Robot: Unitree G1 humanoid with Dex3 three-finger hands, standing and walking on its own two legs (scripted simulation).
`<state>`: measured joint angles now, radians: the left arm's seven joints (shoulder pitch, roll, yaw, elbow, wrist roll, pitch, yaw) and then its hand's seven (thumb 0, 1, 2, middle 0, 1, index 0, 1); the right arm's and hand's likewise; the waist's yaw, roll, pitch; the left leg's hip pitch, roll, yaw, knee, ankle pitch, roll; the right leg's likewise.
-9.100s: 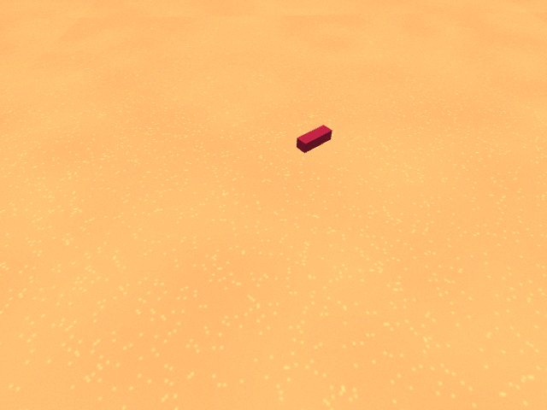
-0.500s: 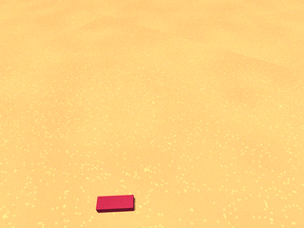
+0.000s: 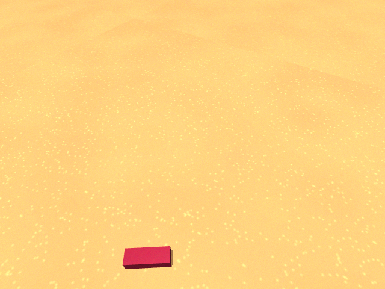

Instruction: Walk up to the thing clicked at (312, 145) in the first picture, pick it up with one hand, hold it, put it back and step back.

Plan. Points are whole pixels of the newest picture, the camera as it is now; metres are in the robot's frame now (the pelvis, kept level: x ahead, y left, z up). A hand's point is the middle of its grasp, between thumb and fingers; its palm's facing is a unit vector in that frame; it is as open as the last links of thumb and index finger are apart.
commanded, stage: stand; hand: left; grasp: from above
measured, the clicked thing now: (147, 257) +0.42 +0.23 -0.75
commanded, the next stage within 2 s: rise first in 1.16 s
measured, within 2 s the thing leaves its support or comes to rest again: neither
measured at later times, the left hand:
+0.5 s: hand out of the picture +0.08 +0.25 -0.16, palm faces -0.03 -0.94 -0.35, open 7.3 cm
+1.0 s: hand out of the picture +0.07 +0.25 -0.16, palm faces -0.03 -0.94 -0.35, open 7.3 cm
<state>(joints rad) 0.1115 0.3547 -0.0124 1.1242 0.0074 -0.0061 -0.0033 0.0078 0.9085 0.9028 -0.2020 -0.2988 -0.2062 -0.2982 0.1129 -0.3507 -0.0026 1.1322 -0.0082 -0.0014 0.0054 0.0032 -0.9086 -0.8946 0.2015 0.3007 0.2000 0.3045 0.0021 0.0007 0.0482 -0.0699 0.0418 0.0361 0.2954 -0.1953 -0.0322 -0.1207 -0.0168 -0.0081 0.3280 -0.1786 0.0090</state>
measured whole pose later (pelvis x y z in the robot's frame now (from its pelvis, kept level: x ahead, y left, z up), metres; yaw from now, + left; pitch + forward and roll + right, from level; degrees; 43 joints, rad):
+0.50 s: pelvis +0.00 +0.00 +0.00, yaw +0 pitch -2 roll +0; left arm 0.11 0.35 -0.01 1.12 0.01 -0.01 0.00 0.01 0.91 0.90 -0.20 -0.30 -0.21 -0.30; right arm 0.12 -0.35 0.00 1.13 -0.01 0.00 0.01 0.00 -0.91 -0.89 0.20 0.30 0.20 0.30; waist 0.00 0.00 0.05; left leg -0.06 0.04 0.04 0.30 -0.20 -0.03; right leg -0.11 -0.01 -0.01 0.33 -0.18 0.01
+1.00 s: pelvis +0.00 +0.00 +0.00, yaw +0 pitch -2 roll +0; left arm 0.12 0.35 -0.01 1.12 0.01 -0.01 0.00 0.01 0.91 0.90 -0.20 -0.30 -0.21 -0.30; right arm 0.12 -0.35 0.00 1.12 -0.01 0.00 0.00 0.00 -0.91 -0.89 0.20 0.30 0.20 0.30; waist 0.00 0.00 0.05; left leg -0.06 0.04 0.04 0.30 -0.20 -0.03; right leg -0.11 -0.02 -0.01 0.33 -0.18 0.01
